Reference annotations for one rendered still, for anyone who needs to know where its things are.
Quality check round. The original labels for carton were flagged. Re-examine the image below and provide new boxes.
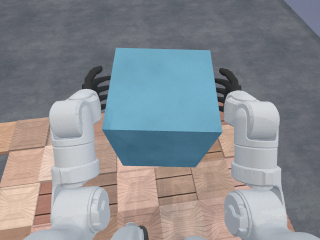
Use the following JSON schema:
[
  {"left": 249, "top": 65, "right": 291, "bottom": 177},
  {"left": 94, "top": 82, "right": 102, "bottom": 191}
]
[{"left": 102, "top": 48, "right": 223, "bottom": 168}]

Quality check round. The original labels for robot left thigh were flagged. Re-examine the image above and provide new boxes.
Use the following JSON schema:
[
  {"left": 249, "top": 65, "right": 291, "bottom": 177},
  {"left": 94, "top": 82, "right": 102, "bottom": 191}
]
[{"left": 110, "top": 225, "right": 144, "bottom": 240}]

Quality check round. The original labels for robot right upper arm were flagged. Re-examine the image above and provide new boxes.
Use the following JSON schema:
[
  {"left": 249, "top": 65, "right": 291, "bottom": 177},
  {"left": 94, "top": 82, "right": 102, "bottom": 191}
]
[{"left": 224, "top": 189, "right": 320, "bottom": 240}]

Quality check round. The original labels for robot left shin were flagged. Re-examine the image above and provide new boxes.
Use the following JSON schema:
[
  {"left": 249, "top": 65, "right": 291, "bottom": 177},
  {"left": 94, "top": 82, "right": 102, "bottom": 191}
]
[{"left": 125, "top": 222, "right": 139, "bottom": 228}]

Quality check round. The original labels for robot left hand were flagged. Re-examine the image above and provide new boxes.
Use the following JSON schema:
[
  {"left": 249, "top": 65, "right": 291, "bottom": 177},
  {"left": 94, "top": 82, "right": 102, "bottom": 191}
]
[{"left": 82, "top": 66, "right": 111, "bottom": 110}]

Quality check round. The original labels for robot right forearm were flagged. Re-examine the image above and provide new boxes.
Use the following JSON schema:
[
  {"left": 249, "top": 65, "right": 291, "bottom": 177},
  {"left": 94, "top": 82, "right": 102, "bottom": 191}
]
[{"left": 223, "top": 90, "right": 288, "bottom": 225}]

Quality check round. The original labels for robot left upper arm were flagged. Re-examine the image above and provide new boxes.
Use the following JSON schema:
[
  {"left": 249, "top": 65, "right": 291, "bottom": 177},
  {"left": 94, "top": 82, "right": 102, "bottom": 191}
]
[{"left": 23, "top": 186, "right": 111, "bottom": 240}]

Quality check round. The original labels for robot right hand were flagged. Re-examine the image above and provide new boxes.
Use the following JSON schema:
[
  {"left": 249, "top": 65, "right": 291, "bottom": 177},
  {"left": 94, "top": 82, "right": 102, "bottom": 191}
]
[{"left": 214, "top": 68, "right": 242, "bottom": 112}]

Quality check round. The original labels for robot left forearm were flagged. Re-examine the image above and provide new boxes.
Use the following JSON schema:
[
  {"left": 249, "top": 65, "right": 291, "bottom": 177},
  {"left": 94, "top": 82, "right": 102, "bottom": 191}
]
[{"left": 49, "top": 89, "right": 102, "bottom": 226}]

